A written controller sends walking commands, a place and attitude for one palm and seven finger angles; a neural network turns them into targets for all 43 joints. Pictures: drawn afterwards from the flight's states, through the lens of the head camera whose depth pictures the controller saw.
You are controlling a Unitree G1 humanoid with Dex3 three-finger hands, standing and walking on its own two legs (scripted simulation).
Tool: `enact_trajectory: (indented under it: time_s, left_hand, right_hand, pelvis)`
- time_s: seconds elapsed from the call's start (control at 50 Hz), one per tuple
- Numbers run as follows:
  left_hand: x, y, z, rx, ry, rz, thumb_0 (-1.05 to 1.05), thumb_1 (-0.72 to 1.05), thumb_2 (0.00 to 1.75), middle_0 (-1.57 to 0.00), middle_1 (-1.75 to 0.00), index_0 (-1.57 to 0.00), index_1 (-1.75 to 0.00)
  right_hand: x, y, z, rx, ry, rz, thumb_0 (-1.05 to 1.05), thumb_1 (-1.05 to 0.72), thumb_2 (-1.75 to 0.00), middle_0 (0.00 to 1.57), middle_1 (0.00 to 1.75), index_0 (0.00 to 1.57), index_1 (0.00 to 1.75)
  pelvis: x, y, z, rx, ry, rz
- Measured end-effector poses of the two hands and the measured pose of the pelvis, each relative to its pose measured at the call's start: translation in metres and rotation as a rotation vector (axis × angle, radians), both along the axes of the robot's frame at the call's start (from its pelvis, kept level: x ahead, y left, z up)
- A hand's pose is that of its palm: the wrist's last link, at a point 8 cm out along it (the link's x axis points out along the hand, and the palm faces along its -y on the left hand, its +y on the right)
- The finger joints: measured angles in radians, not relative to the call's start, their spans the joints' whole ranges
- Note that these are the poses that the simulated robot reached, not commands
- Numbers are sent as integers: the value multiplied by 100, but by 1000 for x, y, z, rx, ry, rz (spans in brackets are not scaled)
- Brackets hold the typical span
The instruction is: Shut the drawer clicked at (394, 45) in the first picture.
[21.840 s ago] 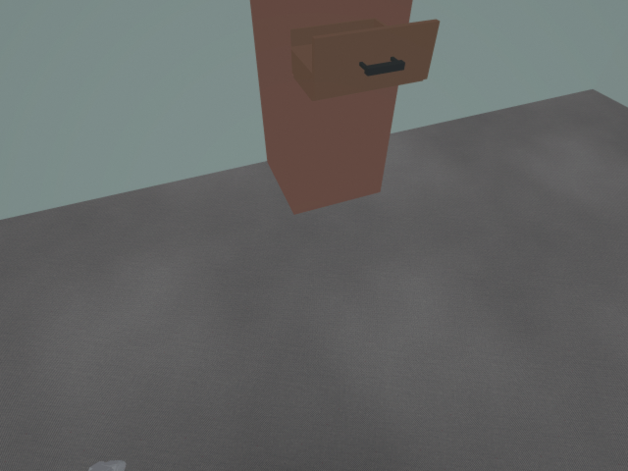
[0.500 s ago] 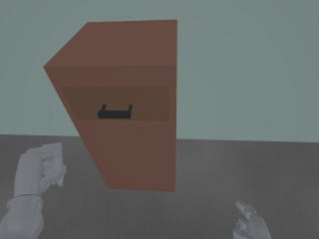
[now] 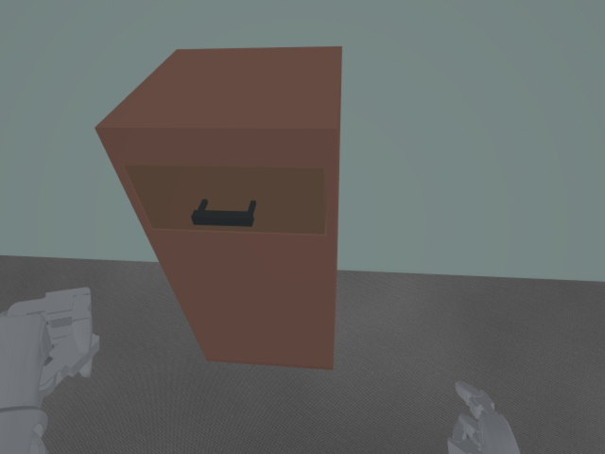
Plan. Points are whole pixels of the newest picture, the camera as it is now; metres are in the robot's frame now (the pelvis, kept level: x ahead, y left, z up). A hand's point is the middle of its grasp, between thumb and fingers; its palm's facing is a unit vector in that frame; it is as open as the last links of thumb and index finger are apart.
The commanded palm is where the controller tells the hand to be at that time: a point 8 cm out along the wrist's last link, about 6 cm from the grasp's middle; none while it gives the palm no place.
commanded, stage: step back with the hand held close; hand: left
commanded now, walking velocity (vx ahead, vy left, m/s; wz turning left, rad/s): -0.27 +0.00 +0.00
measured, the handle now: (225, 211) +0.57 +0.24 -0.02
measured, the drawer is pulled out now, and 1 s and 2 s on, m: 0.00 0.00 0.00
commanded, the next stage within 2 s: stop stepping back and stand still in 1.44 s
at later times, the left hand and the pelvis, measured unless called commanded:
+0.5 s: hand (49, 366) +0.15 +0.27 +0.15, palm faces +0.30 -0.81 -0.51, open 3.3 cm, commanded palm +0.09 +0.31 +0.17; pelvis -0.05 +0.03 -0.01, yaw -1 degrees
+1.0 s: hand out of the picture +0.09 +0.28 +0.16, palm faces +0.37 -0.77 -0.53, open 3.3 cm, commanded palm +0.02 +0.32 +0.17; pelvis -0.10 +0.04 -0.02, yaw +2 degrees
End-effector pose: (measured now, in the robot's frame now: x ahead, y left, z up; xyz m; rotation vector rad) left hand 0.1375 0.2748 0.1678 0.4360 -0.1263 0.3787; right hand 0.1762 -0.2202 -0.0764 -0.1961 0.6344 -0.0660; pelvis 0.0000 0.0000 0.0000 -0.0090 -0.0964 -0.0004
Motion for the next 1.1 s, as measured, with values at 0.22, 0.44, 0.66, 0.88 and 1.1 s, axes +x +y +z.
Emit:
enact_trajectory:
  time_s: [0.22,0.44,0.66,0.88,1.1]
  left_hand:
    - [11,10,4,94,29,-82,2,89,90,-140,-160,-141,-160]
    - [-14,27,5,137,31,-105,2,89,90,-140,-160,-141,-160]
    - [-53,36,2,147,-31,-82,2,89,90,-140,-160,-141,-160]
    - [-72,42,4,164,-105,-110,2,89,90,-141,-160,-141,-160]
    - [-101,35,5,164,-95,-122,2,89,90,-140,-160,-141,-160]
  right_hand:
    - [-25,-5,-3,-15,81,-83,2,-91,-89,20,30,21,30]
    - [-58,5,-5,-47,122,-122,2,-91,-89,20,30,20,30]
    - [-80,24,-4,-49,56,-77,2,-91,-89,20,30,21,30]
    - [-114,23,-5,-104,81,-76,2,-90,-89,20,30,21,30]
    - [-120,24,-9,-85,98,-30,2,-90,-89,20,30,21,30]
  pelvis:
    - [-11,14,0,-3,80,-22]
    - [-36,29,-4,-3,96,-23]
    - [-71,37,-12,-19,93,-14]
    - [-93,42,-16,-42,92,16]
    - [-122,32,-15,-49,135,13]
